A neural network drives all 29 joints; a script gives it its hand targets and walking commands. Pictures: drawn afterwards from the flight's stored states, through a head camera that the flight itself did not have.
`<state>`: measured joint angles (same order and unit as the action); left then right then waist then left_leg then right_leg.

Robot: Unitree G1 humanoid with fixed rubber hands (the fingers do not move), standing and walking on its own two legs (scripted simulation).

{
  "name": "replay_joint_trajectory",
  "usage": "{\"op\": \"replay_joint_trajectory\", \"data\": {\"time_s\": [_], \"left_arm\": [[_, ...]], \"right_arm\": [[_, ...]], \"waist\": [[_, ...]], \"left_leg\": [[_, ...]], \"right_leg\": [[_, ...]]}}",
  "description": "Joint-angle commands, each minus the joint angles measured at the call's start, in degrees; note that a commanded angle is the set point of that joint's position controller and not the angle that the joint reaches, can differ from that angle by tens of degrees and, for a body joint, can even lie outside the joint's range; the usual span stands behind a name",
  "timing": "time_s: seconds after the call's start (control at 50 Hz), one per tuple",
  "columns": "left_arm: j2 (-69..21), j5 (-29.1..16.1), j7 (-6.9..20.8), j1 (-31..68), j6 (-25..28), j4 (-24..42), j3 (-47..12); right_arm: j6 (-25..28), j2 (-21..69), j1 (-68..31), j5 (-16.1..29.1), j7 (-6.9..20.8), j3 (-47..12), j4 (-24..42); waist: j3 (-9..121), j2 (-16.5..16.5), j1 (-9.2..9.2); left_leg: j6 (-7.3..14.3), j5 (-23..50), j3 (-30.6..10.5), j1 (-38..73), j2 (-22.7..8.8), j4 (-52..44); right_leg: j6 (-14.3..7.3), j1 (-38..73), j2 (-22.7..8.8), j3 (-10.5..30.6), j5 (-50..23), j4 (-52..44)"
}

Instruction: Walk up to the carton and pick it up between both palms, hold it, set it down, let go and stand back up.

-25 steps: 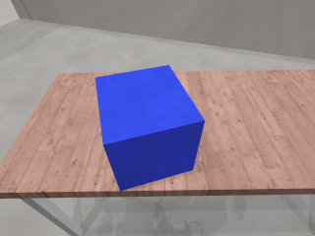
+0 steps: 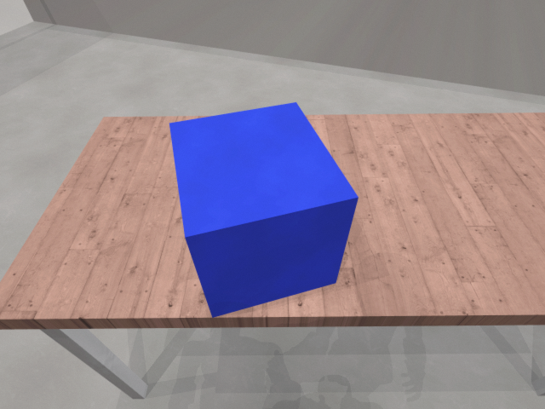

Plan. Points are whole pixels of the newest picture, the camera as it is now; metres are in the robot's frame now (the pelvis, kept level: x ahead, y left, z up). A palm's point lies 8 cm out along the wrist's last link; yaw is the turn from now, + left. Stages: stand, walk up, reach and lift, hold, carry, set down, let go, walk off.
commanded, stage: stand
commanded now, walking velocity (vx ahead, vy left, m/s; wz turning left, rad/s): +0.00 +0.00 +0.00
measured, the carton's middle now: (255, 206) +0.43 +0.05 +0.05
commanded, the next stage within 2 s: none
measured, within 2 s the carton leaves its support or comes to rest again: neither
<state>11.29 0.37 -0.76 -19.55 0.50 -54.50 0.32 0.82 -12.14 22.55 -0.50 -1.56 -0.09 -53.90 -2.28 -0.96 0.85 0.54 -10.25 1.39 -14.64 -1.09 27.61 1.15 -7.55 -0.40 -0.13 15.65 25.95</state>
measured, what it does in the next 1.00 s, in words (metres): stands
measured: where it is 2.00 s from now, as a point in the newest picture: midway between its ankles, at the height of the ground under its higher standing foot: outside the picture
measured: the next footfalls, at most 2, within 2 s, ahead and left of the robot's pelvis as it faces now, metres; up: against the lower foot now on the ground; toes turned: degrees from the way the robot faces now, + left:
none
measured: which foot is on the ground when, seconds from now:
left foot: down 0.00-1.00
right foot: down 0.00-1.00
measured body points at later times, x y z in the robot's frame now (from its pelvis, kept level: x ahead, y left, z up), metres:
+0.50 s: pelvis +0.00 +0.00 +0.00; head +0.01 +0.00 +0.45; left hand +0.01 +0.23 -0.15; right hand +0.01 -0.24 -0.15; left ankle +0.05 +0.11 -0.74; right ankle -0.02 -0.13 -0.74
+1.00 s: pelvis +0.02 -0.01 +0.00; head +0.03 -0.01 +0.45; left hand +0.02 +0.22 -0.15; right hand +0.02 -0.24 -0.15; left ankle +0.05 +0.11 -0.74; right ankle -0.02 -0.13 -0.74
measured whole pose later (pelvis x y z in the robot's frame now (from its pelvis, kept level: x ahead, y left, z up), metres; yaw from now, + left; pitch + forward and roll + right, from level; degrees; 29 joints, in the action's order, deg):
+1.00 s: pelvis +0.02 -0.01 +0.00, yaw +1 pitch -2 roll +0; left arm 9.8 -0.2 -2.0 -17.8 0.5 -58.8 -0.5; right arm 0.6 -10.0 18.7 -0.2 -2.6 -0.4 -58.8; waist -3.1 -0.7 0.4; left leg -0.3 -11.1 -0.5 -13.7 -0.7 26.6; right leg 0.6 -5.8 -0.4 -1.1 16.9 24.5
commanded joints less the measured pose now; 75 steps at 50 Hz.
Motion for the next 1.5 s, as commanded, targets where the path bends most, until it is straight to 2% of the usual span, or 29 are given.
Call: {"op": "replay_joint_trajectory", "data": {"time_s": [0.0, 0.2, 1.12, 1.48], "left_arm": [[8.4, -0.1, -0.5, -3.0, 1.0, 2.5, 1.6], [7.8, -0.2, -0.8, -3.5, 0.9, 0.6, 1.3], [6.2, -0.6, -1.8, -2.7, 0.7, -2.8, 0.5], [5.9, -0.7, -2.0, -3.1, 0.7, -3.7, 0.5]], "right_arm": [[1.0, -8.3, 3.7, 0.1, -0.5, 2.0, 2.5], [0.7, -7.7, 3.6, 0.2, -0.8, 1.9, 0.7], [0.5, -4.9, 0.5, 0.4, -1.6, 1.0, -3.7], [0.3, -4.3, -0.7, 0.4, -1.8, 0.7, -5.3]], "waist": [[-4.8, -0.2, -0.36], [-4.3, -0.2, -0.24], [-2.6, 0.3, -0.59], [-3.0, 0.7, -0.63]], "left_leg": [[1.1, -6.7, -7.7, 0.1, -4.7, -8.3], [1.1, -6.1, -8.1, 0.3, -4.6, -8.0], [0.2, 9.3, -6.9, 4.5, -4.5, -5.4], [-0.1, 9.7, -6.6, 4.7, -4.4, -5.5]], "right_leg": [[-2.0, -7.3, -3.8, 5.0, 2.8, -6.9], [-1.9, -7.6, -4.0, 4.8, 2.4, -6.8], [-1.7, -3.2, -5.2, 3.8, -7.2, -7.6], [-1.7, -2.4, -5.4, 3.4, -8.6, -8.2]]}}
